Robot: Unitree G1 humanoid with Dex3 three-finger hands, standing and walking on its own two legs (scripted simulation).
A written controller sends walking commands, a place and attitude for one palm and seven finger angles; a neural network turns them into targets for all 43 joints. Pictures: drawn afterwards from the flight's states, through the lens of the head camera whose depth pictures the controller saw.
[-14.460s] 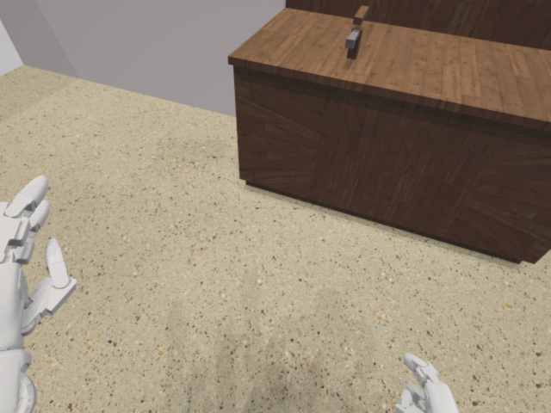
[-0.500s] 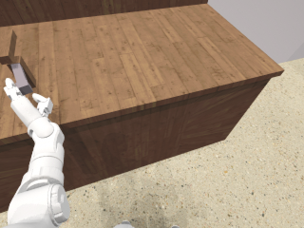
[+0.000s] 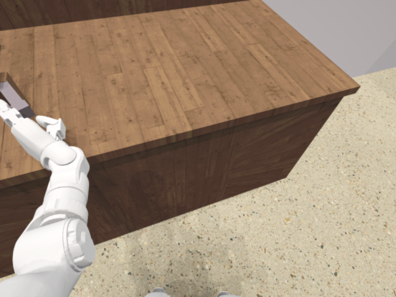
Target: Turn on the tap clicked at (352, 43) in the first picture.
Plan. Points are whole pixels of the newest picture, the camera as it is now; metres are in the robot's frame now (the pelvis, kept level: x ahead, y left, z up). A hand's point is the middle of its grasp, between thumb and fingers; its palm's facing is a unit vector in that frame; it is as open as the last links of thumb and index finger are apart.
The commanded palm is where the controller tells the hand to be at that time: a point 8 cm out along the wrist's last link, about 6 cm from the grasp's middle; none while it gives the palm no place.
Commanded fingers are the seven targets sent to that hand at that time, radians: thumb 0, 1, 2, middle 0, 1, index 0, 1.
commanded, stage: push the lever round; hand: left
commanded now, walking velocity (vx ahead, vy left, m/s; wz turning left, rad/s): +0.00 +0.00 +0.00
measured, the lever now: (23, 110) +0.48 +0.35 +0.09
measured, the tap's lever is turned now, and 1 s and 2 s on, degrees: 24 51 57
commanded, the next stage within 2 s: lift the hand up off the lever in 1.14 s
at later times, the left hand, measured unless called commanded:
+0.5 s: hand (73, 113) +0.48 +0.26 +0.08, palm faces +0.84 -0.54 -0.09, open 8.1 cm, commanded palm +0.43 +0.26 +0.08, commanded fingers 0.00 0.90 0.90 -0.15 -0.15 -0.15 -0.15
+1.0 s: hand (81, 105) +0.50 +0.24 +0.09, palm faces +0.84 -0.54 -0.11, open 8.1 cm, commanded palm +0.46 +0.26 +0.08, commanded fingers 0.00 0.90 0.90 -0.15 -0.15 -0.15 -0.15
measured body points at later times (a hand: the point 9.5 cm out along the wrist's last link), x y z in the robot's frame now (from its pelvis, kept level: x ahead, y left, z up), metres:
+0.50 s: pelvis +0.01 +0.00 +0.00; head +0.08 +0.00 +0.44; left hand +0.43 +0.28 +0.09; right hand +0.02 -0.26 -0.13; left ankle +0.03 +0.10 -0.69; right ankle +0.00 -0.07 -0.69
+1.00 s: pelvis +0.01 -0.01 +0.00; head +0.09 +0.00 +0.44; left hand +0.46 +0.27 +0.09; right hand +0.02 -0.27 -0.13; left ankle +0.03 +0.10 -0.69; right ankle +0.00 -0.07 -0.69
